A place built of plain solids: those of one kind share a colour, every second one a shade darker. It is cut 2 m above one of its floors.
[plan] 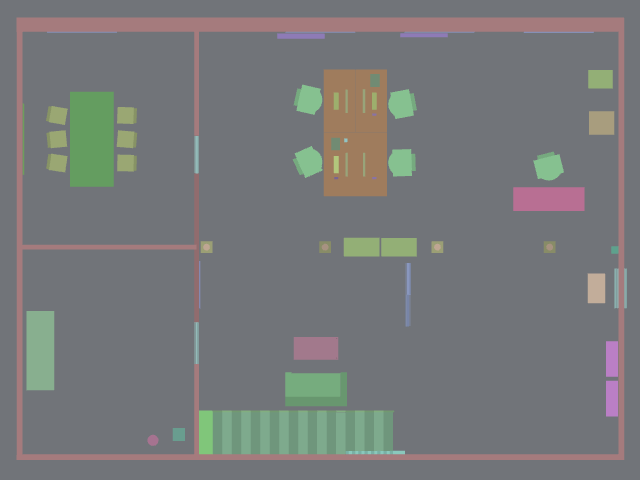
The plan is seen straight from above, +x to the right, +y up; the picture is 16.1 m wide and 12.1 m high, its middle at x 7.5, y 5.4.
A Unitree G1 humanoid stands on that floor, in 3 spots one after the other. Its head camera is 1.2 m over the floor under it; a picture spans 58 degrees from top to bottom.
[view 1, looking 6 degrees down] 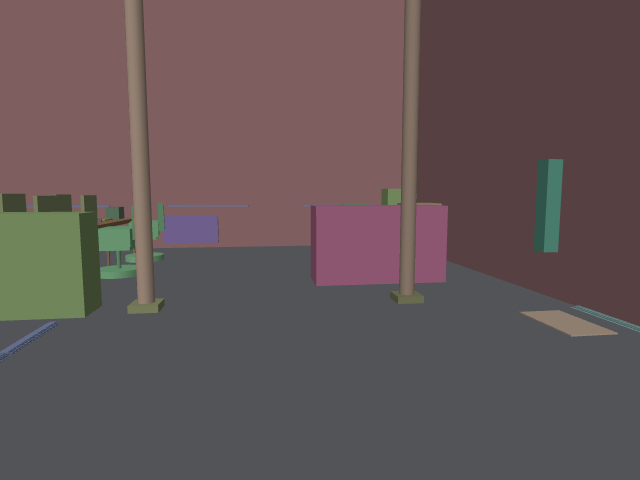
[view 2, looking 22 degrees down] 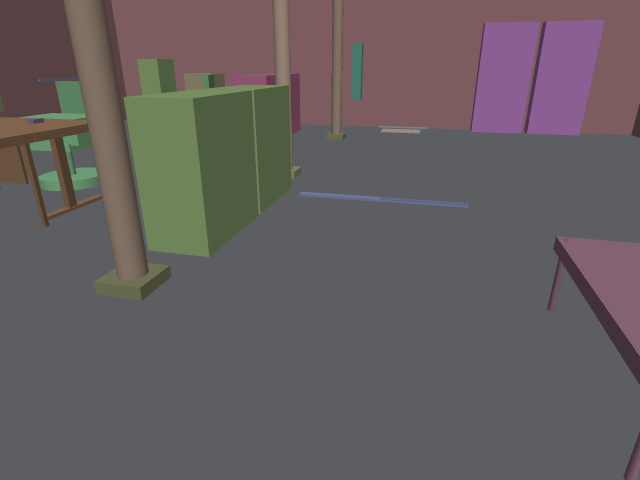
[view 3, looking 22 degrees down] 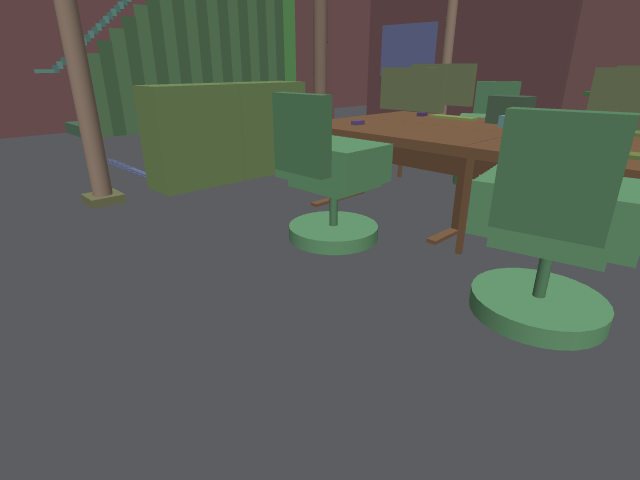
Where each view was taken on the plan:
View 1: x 11.64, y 0.57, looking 82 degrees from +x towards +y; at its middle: reception_counter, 5.65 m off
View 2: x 5.70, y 3.62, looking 14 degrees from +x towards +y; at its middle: ground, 3.20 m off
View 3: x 11.72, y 9.45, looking -134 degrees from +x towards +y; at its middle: task_chair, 2.93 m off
